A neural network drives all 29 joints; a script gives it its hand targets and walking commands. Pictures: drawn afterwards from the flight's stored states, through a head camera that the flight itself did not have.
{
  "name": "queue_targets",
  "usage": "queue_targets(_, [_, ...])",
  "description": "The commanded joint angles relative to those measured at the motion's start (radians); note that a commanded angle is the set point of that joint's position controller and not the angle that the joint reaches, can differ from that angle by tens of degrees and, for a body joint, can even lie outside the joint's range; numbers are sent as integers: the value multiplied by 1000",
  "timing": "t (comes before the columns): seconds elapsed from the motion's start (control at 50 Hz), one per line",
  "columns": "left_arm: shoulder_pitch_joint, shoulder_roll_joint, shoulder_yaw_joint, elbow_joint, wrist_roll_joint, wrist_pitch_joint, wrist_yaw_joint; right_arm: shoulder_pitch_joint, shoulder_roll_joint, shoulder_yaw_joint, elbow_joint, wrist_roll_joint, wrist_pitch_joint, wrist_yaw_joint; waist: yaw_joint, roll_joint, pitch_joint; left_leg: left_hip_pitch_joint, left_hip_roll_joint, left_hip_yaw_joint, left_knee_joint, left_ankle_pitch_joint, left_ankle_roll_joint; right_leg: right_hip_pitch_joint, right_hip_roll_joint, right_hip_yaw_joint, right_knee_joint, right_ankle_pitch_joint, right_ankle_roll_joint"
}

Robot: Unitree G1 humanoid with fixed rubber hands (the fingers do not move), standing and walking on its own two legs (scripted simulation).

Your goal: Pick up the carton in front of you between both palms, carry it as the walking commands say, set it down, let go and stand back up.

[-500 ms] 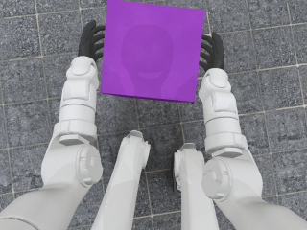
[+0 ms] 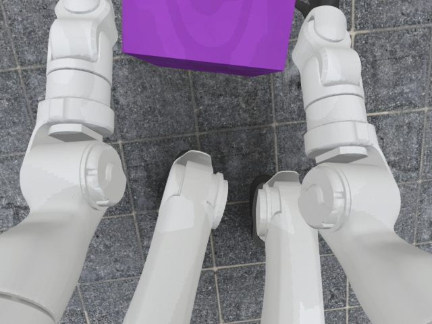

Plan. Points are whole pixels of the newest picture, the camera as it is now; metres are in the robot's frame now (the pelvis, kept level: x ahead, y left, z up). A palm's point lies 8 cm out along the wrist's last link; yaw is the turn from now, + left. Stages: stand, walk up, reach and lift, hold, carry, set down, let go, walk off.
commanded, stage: set down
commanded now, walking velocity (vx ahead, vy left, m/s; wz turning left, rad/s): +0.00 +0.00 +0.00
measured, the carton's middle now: (211, 4) +0.54 +0.14 -0.24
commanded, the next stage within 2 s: none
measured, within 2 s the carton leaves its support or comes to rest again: rests again in 0.50 s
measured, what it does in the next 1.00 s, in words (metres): stands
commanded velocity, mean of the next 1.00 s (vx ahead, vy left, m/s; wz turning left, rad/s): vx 0.00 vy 0.00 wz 0.00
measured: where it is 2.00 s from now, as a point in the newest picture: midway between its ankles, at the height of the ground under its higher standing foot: (220, 211)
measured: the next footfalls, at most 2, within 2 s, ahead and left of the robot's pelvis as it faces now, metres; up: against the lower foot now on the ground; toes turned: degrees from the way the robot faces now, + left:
none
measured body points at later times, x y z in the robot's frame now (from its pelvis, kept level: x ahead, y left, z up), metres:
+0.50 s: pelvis +0.01 -0.01 -0.03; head +0.37 +0.06 +0.22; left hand +0.51 +0.28 -0.21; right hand +0.57 -0.02 -0.21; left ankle +0.12 +0.12 -0.39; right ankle +0.10 -0.13 -0.39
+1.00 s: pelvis +0.00 -0.01 -0.04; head +0.36 +0.06 +0.20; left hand +0.51 +0.28 -0.22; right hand +0.57 -0.02 -0.22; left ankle +0.12 +0.11 -0.39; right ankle +0.10 -0.12 -0.39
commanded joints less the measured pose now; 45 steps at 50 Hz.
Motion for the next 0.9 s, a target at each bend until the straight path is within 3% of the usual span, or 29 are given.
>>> queue_targets(0.0, [-578, -809, -400, -42, -158, -34, -264, -701, 794, 415, -57, 126, -35, 231, 79, 92, -1256, 874, 12, 150, -135, 402, -19, 382, 43, -159, -72, 189, -65])
queue_targets(0.06, [-627, -793, -397, -56, -180, -43, -277, -724, 792, 424, -53, 134, -38, 234, 97, 44, -1189, 756, 11, 150, -114, 402, -10, 390, 40, -158, -34, 210, -69])
queue_targets(0.2, [-571, -788, -395, -34, -217, -59, -285, -720, 831, 502, -67, 190, -61, 234, 138, -19, -1191, 825, 15, 126, -54, 568, 6, 374, 42, -152, 19, 300, -61])
queue_targets(0.32, [-527, -767, -350, 10, -184, -62, -303, -669, 822, 469, -12, 173, -64, 242, 145, -50, -1059, 678, 23, 132, -38, 487, 13, 368, 44, -136, 24, 301, -63])
queue_targets(0.54, [-619, -643, -309, 11, -180, -88, -321, -728, 754, 465, 9, 190, -76, 231, 176, -93, -967, 527, 44, 143, -14, 357, 39, 407, 36, -105, 32, 271, -66])
queue_targets(0.6, [-619, -626, -293, 39, -166, -90, -324, -735, 733, 454, 29, 192, -76, 237, 178, -86, -907, 514, 46, 140, -11, 334, 49, 375, 35, -99, 32, 247, -69])
queue_targets(0.88, [-533, -537, -195, 161, -81, -78, -334, -630, 578, 316, 165, 107, -69, 267, 133, -67, -639, 428, 56, 103, -15, 197, 72, 241, 25, -102, 30, 113, -81])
